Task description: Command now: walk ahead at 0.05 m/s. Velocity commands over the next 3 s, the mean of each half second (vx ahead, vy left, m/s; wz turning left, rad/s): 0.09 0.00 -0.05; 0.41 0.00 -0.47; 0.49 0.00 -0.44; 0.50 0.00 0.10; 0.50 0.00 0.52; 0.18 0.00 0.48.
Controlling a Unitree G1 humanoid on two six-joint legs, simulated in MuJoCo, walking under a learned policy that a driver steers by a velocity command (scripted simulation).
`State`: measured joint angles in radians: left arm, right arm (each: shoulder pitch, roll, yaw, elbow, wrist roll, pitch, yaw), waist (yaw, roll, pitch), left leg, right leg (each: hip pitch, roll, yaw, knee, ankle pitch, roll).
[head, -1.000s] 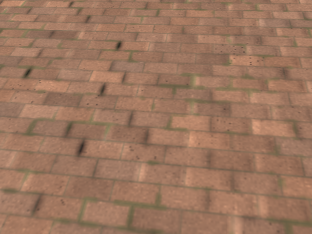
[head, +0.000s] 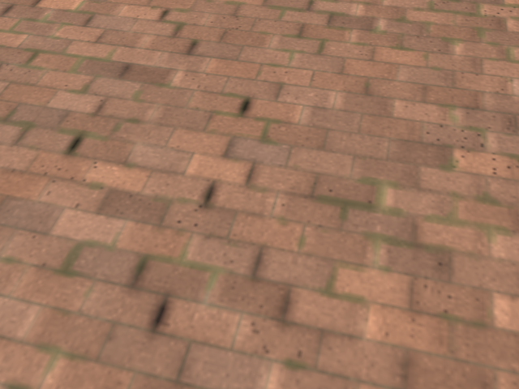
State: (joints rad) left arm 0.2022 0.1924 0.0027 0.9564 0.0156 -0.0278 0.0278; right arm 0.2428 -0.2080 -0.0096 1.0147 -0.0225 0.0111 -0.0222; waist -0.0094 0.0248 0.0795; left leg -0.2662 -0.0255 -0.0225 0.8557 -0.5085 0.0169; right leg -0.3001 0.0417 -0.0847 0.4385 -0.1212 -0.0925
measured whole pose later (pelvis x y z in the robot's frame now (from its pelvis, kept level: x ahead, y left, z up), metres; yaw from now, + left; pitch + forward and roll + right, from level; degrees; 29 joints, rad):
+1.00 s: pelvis +0.25 -0.07 +0.01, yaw -20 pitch +2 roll +0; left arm 0.44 0.19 0.06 0.99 0.01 -0.06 0.00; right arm 0.00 -0.23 -0.04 0.84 -0.03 -0.04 0.03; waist 0.07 0.03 0.03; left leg -0.65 0.06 0.00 0.73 -0.07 -0.03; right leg 0.01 0.11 0.12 0.26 -0.28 -0.11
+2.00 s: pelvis +0.72 -0.34 +0.00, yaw -27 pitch +1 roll -1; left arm 0.40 0.21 0.04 0.99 0.02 -0.10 0.01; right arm 0.16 -0.23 -0.06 0.88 -0.03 -0.01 0.05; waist 0.03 0.04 0.04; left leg -0.66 0.08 0.03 0.81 -0.02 0.05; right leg 0.05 0.06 -0.20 0.20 -0.27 -0.07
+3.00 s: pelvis +1.13 -0.49 +0.00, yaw +5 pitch +0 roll +0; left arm 0.23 0.25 0.02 0.78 0.03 -0.02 0.01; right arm 0.18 -0.28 -0.05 0.75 -0.02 0.07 0.02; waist 0.02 0.02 0.05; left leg -0.44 -0.03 -0.04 0.88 -0.40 0.00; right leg -0.32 -0.03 -0.12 0.43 -0.12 -0.05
